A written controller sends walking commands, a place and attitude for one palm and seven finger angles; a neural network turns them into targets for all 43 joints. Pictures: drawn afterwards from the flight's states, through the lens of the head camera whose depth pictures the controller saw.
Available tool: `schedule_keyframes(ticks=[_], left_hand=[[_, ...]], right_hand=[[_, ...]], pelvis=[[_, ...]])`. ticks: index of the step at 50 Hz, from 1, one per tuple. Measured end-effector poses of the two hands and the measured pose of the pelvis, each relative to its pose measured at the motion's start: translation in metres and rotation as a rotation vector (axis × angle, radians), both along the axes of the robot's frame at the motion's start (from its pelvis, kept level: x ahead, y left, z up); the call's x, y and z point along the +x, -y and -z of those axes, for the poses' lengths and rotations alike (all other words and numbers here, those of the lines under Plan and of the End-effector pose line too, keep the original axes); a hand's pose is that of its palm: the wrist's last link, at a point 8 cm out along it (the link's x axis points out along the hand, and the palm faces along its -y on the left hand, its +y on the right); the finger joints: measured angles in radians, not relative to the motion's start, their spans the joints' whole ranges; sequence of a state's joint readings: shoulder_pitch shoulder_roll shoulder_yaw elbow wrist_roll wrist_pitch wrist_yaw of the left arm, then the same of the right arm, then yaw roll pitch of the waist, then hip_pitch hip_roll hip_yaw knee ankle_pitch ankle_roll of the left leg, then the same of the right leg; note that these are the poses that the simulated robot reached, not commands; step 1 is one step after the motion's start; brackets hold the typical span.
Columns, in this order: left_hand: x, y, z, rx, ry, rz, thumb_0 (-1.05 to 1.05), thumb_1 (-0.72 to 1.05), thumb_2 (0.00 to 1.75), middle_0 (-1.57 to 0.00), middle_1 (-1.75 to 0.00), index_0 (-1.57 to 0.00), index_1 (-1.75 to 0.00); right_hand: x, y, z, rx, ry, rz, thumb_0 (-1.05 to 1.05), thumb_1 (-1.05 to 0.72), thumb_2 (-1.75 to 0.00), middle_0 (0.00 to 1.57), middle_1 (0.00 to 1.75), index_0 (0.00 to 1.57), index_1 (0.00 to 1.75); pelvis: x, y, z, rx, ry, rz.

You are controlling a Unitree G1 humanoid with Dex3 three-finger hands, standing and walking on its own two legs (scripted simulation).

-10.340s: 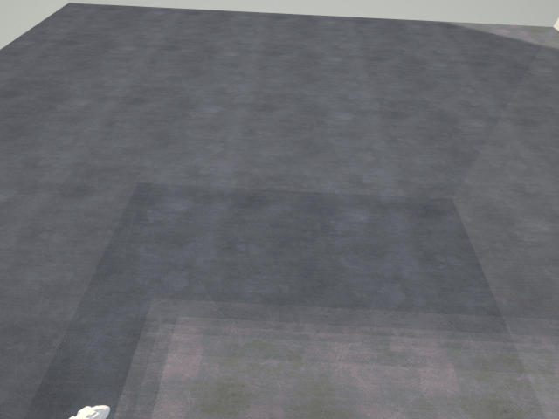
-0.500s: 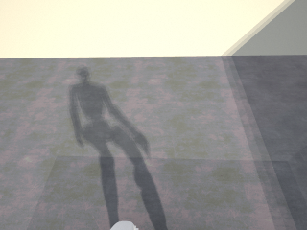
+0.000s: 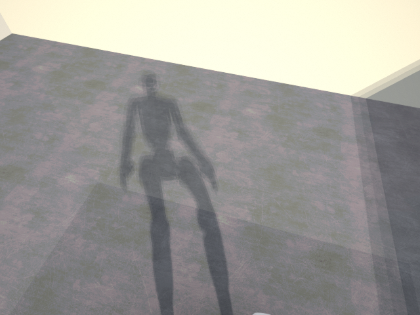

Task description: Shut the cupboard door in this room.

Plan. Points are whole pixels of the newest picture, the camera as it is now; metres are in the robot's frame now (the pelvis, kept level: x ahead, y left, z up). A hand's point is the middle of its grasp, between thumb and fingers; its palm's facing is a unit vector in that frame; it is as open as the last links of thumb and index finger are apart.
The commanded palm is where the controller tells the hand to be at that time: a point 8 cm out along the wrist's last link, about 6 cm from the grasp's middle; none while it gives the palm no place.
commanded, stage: turn or walk to find it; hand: left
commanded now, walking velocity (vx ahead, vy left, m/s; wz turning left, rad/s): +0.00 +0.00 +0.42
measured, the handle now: out of the picture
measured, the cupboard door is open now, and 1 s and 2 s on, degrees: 85 85 85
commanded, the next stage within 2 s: none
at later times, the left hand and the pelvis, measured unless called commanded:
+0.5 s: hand out of the picture -0.03 +0.17 -0.16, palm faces +0.26 -0.93 -0.25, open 7.4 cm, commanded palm none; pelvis -0.03 -0.03 +0.00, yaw +14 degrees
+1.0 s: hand out of the picture -0.04 +0.18 -0.16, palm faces +0.42 -0.87 -0.27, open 7.4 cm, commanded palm none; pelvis -0.05 -0.04 -0.01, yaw +24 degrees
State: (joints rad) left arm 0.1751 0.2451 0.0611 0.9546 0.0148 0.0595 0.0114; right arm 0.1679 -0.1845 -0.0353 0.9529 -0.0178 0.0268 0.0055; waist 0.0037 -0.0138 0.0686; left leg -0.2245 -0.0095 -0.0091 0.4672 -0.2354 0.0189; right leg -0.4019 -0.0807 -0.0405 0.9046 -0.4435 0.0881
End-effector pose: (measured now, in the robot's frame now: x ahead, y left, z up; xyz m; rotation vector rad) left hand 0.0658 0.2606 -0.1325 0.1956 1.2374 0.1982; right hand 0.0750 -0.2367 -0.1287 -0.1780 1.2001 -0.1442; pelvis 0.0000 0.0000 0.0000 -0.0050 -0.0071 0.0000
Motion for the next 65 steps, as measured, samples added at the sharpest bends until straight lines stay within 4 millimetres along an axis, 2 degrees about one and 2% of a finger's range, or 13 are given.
schedule_keyframes(ticks=[4,7,12,18,23,30,32,36,41,45,50,59,65], left_hand=[[0.011,0.02,-0.006,0.013,0.064,0.002,0.01,0.9,0.9,-0.2,-0.3,-0.2,-0.3],[0.009,0.036,-0.009,0.032,0.107,-0.002,0.01,0.9,0.9,-0.2,-0.3,-0.2,-0.3],[-0.019,0.054,-0.019,0.029,0.099,-0.059,0.0,0.9,0.9,-0.2,-0.3,-0.2,-0.3],[-0.057,0.062,-0.016,0.014,0.04,-0.132,0.01,0.9,0.9,-0.2,-0.3,-0.2,-0.3],[-0.095,0.052,-0.007,0.0,-0.01,-0.205,0.0,0.9,0.9,-0.2,-0.3,-0.2,-0.3],[-0.157,0.019,0.024,-0.027,-0.09,-0.32,0.01,0.9,0.9,-0.2,-0.3,-0.2,-0.3],[-0.168,0.012,0.025,-0.026,-0.117,-0.338,0.01,0.9,0.9,-0.2,-0.3,-0.2,-0.3],[-0.172,0.005,0.016,-0.028,-0.1,-0.364,0.01,0.9,0.9,-0.2,-0.3,-0.2,-0.3],[-0.162,0.006,0.005,-0.014,-0.033,-0.375,0.01,0.91,0.9,-0.2,-0.3,-0.2,-0.3],[-0.148,0.015,-0.002,0.004,0.018,-0.373,0.01,0.9,0.9,-0.2,-0.3,-0.2,-0.3],[-0.138,0.038,-0.007,0.043,0.087,-0.381,0.01,0.9,0.9,-0.2,-0.3,-0.2,-0.3],[-0.176,0.077,-0.016,0.026,0.047,-0.477,0.0,0.9,0.9,-0.2,-0.3,-0.2,-0.3],[-0.214,0.084,-0.007,-0.005,0.009,-0.557,0.01,0.9,0.9,-0.2,-0.3,-0.2,-0.3]], right_hand=[[-0.009,0.015,0.014,0.024,-0.025,-0.003,0.0,-0.9,-0.89,0.21,0.3,0.21,0.3],[-0.014,0.03,0.028,0.041,-0.043,-0.006,0.0,-0.91,-0.89,0.21,0.3,0.21,0.3],[-0.017,0.048,0.026,0.039,-0.091,-0.043,0.0,-0.91,-0.89,0.2,0.3,0.2,0.3],[-0.016,0.055,0.019,0.018,-0.129,-0.1,0.0,-0.91,-0.9,0.2,0.3,0.2,0.3],[-0.003,0.043,0.014,-0.007,-0.138,-0.172,0.01,-0.91,-0.9,0.2,0.3,0.2,0.3],[0.032,-0.002,0.009,-0.043,-0.016,-0.289,0.0,-0.91,-0.9,0.2,0.3,0.2,0.3],[0.036,-0.014,0.003,-0.042,0.012,-0.311,0.0,-0.91,-0.9,0.2,0.3,0.2,0.3],[0.037,-0.03,-0.006,-0.035,0.027,-0.342,0.0,-0.91,-0.89,0.2,0.3,0.2,0.3],[0.035,-0.035,-0.005,-0.01,0.022,-0.367,0.0,-0.91,-0.89,0.2,0.3,0.21,0.3],[0.031,-0.025,0.004,0.011,0.005,-0.371,0.0,-0.9,-0.89,0.21,0.3,0.21,0.3],[0.028,-0.001,0.025,0.035,-0.034,-0.378,0.0,-0.9,-0.89,0.21,0.3,0.21,0.3],[0.025,0.025,0.02,0.004,-0.12,-0.444,0.0,-0.91,-0.9,0.2,0.3,0.2,0.3],[0.026,0.015,0.014,-0.039,-0.157,-0.521,0.0,-0.91,-0.9,0.2,0.3,0.2,0.3]], pelvis=[[-0.004,0.015,0.005,0.015,0.0,-0.032],[-0.008,0.028,0.011,0.02,0.007,-0.061],[-0.012,0.039,0.003,0.038,0.016,-0.115],[-0.016,0.043,-0.002,0.047,0.013,-0.176],[-0.023,0.036,0.0,0.042,0.007,-0.221],[-0.038,0.011,0.015,0.015,0.007,-0.283],[-0.042,0.008,0.013,0.016,0.012,-0.288],[-0.046,0.005,0.004,0.0,0.015,-0.315],[-0.05,0.008,0.0,-0.001,0.01,-0.35],[-0.051,0.019,0.002,0.007,0.007,-0.38],[-0.051,0.04,0.011,0.018,0.008,-0.427],[-0.056,0.055,0.0,0.042,0.004,-0.524],[-0.065,0.052,0.0,0.038,-0.006,-0.586]])
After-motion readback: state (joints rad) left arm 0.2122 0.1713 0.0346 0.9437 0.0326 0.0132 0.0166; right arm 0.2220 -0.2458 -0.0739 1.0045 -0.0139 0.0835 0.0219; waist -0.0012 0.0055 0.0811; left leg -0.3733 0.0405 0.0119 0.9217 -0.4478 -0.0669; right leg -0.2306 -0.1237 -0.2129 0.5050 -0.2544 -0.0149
